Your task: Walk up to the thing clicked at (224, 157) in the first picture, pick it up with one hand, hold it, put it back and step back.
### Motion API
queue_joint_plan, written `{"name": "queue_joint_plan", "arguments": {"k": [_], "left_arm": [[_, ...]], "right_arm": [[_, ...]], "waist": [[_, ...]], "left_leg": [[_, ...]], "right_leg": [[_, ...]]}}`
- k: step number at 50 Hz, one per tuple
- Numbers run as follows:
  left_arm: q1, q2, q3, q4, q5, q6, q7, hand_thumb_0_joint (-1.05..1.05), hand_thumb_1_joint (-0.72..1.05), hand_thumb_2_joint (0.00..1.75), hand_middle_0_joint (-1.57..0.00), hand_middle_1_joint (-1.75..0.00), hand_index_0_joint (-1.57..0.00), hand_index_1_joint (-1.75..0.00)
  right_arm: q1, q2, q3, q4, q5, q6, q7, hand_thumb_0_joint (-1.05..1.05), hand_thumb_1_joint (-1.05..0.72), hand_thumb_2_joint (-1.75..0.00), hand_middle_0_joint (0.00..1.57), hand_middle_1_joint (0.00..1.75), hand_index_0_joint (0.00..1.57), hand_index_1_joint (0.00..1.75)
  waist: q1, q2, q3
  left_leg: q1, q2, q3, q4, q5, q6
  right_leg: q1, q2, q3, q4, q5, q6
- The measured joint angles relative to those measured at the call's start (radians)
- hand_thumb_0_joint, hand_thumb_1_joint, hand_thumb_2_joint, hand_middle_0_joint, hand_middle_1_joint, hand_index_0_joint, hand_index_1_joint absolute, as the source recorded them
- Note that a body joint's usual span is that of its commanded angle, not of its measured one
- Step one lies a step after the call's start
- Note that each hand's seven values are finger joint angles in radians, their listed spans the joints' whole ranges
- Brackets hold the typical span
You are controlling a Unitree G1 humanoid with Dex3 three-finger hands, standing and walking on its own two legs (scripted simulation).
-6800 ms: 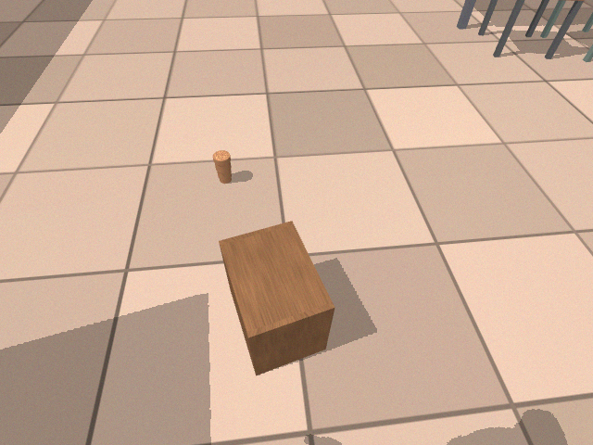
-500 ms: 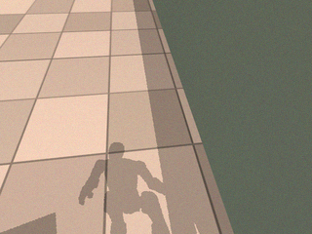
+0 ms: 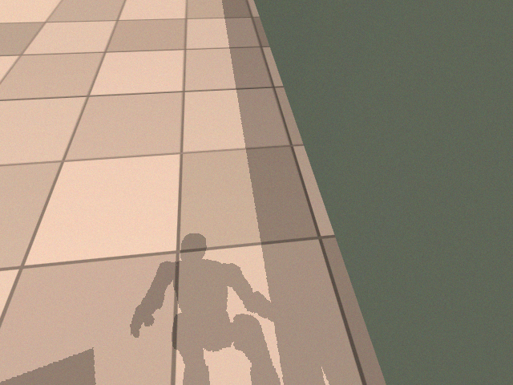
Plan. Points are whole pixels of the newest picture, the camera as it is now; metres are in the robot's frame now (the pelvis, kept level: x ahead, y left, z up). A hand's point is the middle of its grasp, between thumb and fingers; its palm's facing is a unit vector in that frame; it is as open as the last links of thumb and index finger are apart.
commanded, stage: stand
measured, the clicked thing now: out of the picture -0.32 +1.39 -0.70
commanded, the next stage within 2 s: walk up in 0.10 s
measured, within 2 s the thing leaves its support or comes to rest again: neither
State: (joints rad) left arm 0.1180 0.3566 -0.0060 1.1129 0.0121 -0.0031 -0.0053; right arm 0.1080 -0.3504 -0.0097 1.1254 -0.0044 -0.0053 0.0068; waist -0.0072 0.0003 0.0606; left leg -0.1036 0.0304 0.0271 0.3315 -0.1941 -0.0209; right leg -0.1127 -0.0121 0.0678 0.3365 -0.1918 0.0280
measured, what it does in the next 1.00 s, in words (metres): walks ahead, turning left: left foot, then right foot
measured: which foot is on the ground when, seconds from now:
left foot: down 0.00-0.18, up 0.20-0.38, down 0.40-0.98, up 1.00-1.00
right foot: down 0.00-0.44, up 0.46-0.92, down 0.94-1.00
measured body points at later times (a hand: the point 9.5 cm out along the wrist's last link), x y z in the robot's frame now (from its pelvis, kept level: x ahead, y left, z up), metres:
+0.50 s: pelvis +0.08 +0.07 -0.03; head +0.10 +0.11 +0.42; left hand +0.08 +0.42 -0.16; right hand +0.17 -0.25 -0.12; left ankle +0.12 +0.18 -0.75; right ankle +0.01 -0.11 -0.70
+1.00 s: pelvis +0.29 +0.07 -0.03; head +0.32 +0.09 +0.42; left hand +0.27 +0.41 -0.12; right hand +0.46 -0.21 -0.13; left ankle +0.13 +0.17 -0.72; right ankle +0.40 +0.00 -0.75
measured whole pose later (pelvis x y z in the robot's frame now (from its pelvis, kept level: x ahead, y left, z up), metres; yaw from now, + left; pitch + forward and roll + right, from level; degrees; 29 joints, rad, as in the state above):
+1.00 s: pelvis +0.29 +0.07 -0.03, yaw +28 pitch -1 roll +0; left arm 0.15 0.39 0.09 0.77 0.05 -0.02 -0.06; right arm 0.41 -0.41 -0.05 0.78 0.01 -0.06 -0.04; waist -0.01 0.01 0.11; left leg -0.19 -0.06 -0.23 0.82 -0.46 0.01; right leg -0.38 0.01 -0.02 0.60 -0.20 -0.03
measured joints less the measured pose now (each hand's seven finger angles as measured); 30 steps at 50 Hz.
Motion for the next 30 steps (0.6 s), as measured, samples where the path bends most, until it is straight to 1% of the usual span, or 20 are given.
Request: {"name": "queue_joint_plan", "arguments": {"k": [5,6,7,9,10,11,13,15,17,19,20,21,22,23,24,25,26,27,28,30], "left_arm": [[0.000,-0.001,0.000,-0.002,0.000,0.001,0.000,0.00,0.91,0.90,-0.21,-0.30,-0.21,-0.30],[0.003,-0.001,0.007,-0.008,0.002,0.000,-0.006,0.00,0.91,0.90,-0.21,-0.30,-0.21,-0.30],[0.009,-0.001,0.016,-0.018,0.006,-0.005,-0.012,0.00,0.91,0.90,-0.21,-0.30,-0.21,-0.30],[0.030,0.000,0.034,-0.040,0.015,-0.019,-0.021,0.00,0.90,0.90,-0.21,-0.30,-0.21,-0.30],[0.044,0.001,0.043,-0.054,0.019,-0.026,-0.024,0.00,0.90,0.90,-0.21,-0.30,-0.21,-0.30],[0.058,0.003,0.051,-0.068,0.023,-0.033,-0.026,0.00,0.90,0.90,-0.21,-0.30,-0.21,-0.30],[0.081,0.005,0.065,-0.090,0.029,-0.043,-0.025,0.00,0.90,0.90,-0.21,-0.30,-0.21,-0.30],[0.107,0.009,0.071,-0.105,0.030,-0.048,-0.024,0.00,0.90,0.90,-0.21,-0.30,-0.21,-0.30],[0.127,0.024,0.076,-0.113,0.032,-0.045,-0.026,0.00,0.90,0.90,-0.21,-0.30,-0.21,-0.30],[0.142,0.047,0.081,-0.118,0.032,-0.038,-0.029,0.00,0.90,0.90,-0.21,-0.30,-0.21,-0.30],[0.149,0.061,0.084,-0.121,0.031,-0.035,-0.030,0.00,0.90,0.90,-0.21,-0.30,-0.21,-0.30],[0.152,0.075,0.086,-0.122,0.030,-0.030,-0.030,0.00,0.90,0.90,-0.21,-0.30,-0.21,-0.30],[0.148,0.090,0.092,-0.124,0.032,-0.019,-0.031,0.00,0.90,0.90,-0.21,-0.30,-0.21,-0.30],[0.138,0.098,0.098,-0.128,0.035,-0.006,-0.030,0.00,0.90,0.90,-0.21,-0.30,-0.21,-0.30],[0.124,0.100,0.100,-0.134,0.034,0.007,-0.030,0.01,0.90,0.90,-0.21,-0.30,-0.21,-0.30],[0.107,0.101,0.097,-0.143,0.035,0.015,-0.031,0.01,0.91,0.90,-0.21,-0.30,-0.21,-0.30],[0.091,0.102,0.092,-0.157,0.033,0.017,-0.034,0.01,0.91,0.90,-0.21,-0.30,-0.21,-0.30],[0.078,0.101,0.088,-0.174,0.029,0.013,-0.038,0.01,0.91,0.90,-0.20,-0.30,-0.21,-0.30],[0.069,0.099,0.084,-0.192,0.023,0.007,-0.042,0.01,0.91,0.90,-0.20,-0.30,-0.20,-0.30],[0.060,0.092,0.078,-0.225,0.016,-0.003,-0.049,0.01,0.91,0.90,-0.20,-0.30,-0.20,-0.30]], "right_arm": [[0.000,-0.001,0.000,-0.001,-0.001,-0.001,-0.001,0.00,-0.90,-0.90,0.20,0.30,0.20,0.30],[0.007,-0.003,-0.007,-0.012,-0.002,0.002,0.006,0.00,-0.90,-0.90,0.20,0.30,0.20,0.30],[0.022,-0.006,-0.016,-0.028,-0.004,0.002,0.014,0.00,-0.90,-0.90,0.20,0.30,0.20,0.30],[0.060,-0.017,-0.029,-0.050,-0.011,0.008,0.028,0.00,-0.90,-0.90,0.20,0.30,0.20,0.30],[0.078,-0.024,-0.034,-0.057,-0.016,0.016,0.034,0.00,-0.90,-0.90,0.20,0.30,0.20,0.30],[0.093,-0.031,-0.040,-0.064,-0.022,0.023,0.037,0.00,-0.90,-0.90,0.20,0.30,0.20,0.30],[0.116,-0.048,-0.052,-0.076,-0.028,0.028,0.043,0.00,-0.90,-0.90,0.20,0.30,0.20,0.30],[0.127,-0.067,-0.063,-0.092,-0.029,0.027,0.051,0.00,-0.90,-0.90,0.20,0.30,0.20,0.30],[0.132,-0.078,-0.073,-0.115,-0.027,0.019,0.059,0.00,-0.90,-0.90,0.20,0.30,0.20,0.30],[0.136,-0.081,-0.079,-0.140,-0.026,0.008,0.067,0.00,-0.90,-0.90,0.20,0.30,0.20,0.30],[0.139,-0.080,-0.082,-0.153,-0.024,0.001,0.069,0.00,-0.90,-0.90,0.20,0.30,0.20,0.30],[0.141,-0.077,-0.087,-0.164,-0.024,-0.009,0.069,0.00,-0.90,-0.90,0.20,0.30,0.20,0.30],[0.141,-0.068,-0.093,-0.177,-0.020,-0.015,0.066,0.00,-0.90,-0.90,0.20,0.30,0.20,0.30],[0.147,-0.059,-0.097,-0.195,-0.019,-0.020,0.061,0.00,-0.90,-0.90,0.20,0.30,0.20,0.30],[0.158,-0.051,-0.095,-0.207,-0.016,-0.023,0.056,0.00,-0.90,-0.90,0.20,0.30,0.20,0.30],[0.174,-0.041,-0.091,-0.213,-0.011,-0.021,0.053,0.00,-0.90,-0.90,0.20,0.30,0.20,0.30],[0.192,-0.030,-0.083,-0.214,-0.006,-0.014,0.051,0.00,-0.90,-0.90,0.20,0.30,0.20,0.30],[0.208,-0.020,-0.074,-0.214,-0.002,-0.008,0.048,0.00,-0.90,-0.90,0.20,0.30,0.20,0.30],[0.222,-0.012,-0.064,-0.215,0.002,-0.004,0.044,0.00,-0.90,-0.90,0.20,0.30,0.20,0.30],[0.250,0.000,-0.048,-0.224,0.008,-0.013,0.036,0.00,-0.90,-0.90,0.20,0.30,0.20,0.30]], "waist": [[0.002,0.002,-0.001],[0.000,0.005,-0.002],[-0.002,0.009,-0.004],[-0.001,0.018,-0.020],[0.000,0.023,-0.031],[0.004,0.024,-0.039],[0.021,0.034,-0.036],[0.033,0.049,-0.025],[0.034,0.054,-0.007],[0.033,0.046,0.012],[0.029,0.036,0.019],[0.024,0.018,0.029],[0.022,-0.015,0.045],[0.016,-0.039,0.059],[0.002,-0.048,0.066],[-0.014,-0.052,0.065],[-0.024,-0.057,0.061],[-0.025,-0.064,0.057],[-0.022,-0.071,0.054],[-0.016,-0.080,0.048]], "left_leg": [[0.001,0.000,0.000,-0.001,-0.001,0.000],[-0.007,0.000,-0.005,0.015,-0.011,0.007],[-0.018,0.000,-0.014,0.048,-0.041,0.017],[-0.049,-0.002,-0.036,0.133,-0.141,0.036],[-0.077,-0.004,-0.040,0.199,-0.185,0.043],[-0.115,-0.009,-0.042,0.282,-0.212,0.044],[-0.181,-0.012,-0.046,0.414,-0.224,0.041],[-0.232,0.001,-0.051,0.463,-0.226,0.036],[-0.268,0.022,-0.049,0.448,-0.218,0.031],[-0.279,0.042,-0.043,0.377,-0.184,0.031],[-0.269,0.047,-0.037,0.318,-0.134,0.032],[-0.258,0.038,-0.026,0.289,-0.035,0.025],[-0.250,0.011,-0.009,0.303,-0.016,0.027],[-0.247,-0.012,-0.002,0.327,-0.040,0.034],[-0.243,-0.029,-0.013,0.338,-0.060,0.042],[-0.234,-0.044,-0.035,0.327,-0.066,0.049],[-0.217,-0.058,-0.057,0.299,-0.060,0.056],[-0.194,-0.068,-0.073,0.261,-0.048,0.061],[-0.168,-0.076,-0.084,0.219,-0.033,0.063],[-0.119,-0.089,-0.105,0.146,-0.010,0.063]], "right_leg": [[0.000,0.000,0.000,0.000,-0.001,-0.001],[-0.004,0.001,-0.007,0.015,-0.019,-0.008],[-0.010,0.001,-0.015,0.042,-0.055,-0.018],[-0.014,0.005,-0.030,0.085,-0.117,-0.033],[-0.013,0.005,-0.039,0.089,-0.117,-0.036],[-0.008,0.001,-0.047,0.084,-0.094,-0.039],[0.014,-0.005,-0.060,0.069,-0.088,-0.038],[0.043,-0.007,-0.071,0.045,-0.095,-0.034],[0.071,-0.015,-0.085,0.031,-0.105,-0.024],[0.088,-0.029,-0.098,0.048,-0.132,-0.006],[0.089,-0.040,-0.104,0.076,-0.157,0.004],[0.081,-0.060,-0.105,0.129,-0.195,0.007],[0.051,-0.097,-0.108,0.230,-0.230,0.000],[0.002,-0.109,-0.089,0.371,-0.266,-0.013],[-0.048,-0.085,-0.059,0.502,-0.301,-0.025],[-0.096,-0.052,-0.039,0.607,-0.319,-0.034],[-0.143,-0.026,-0.032,0.684,-0.317,-0.042],[-0.187,-0.013,-0.033,0.731,-0.293,-0.048],[-0.226,-0.011,-0.038,0.749,-0.252,-0.052],[-0.289,-0.017,-0.042,0.724,-0.164,-0.053]]}}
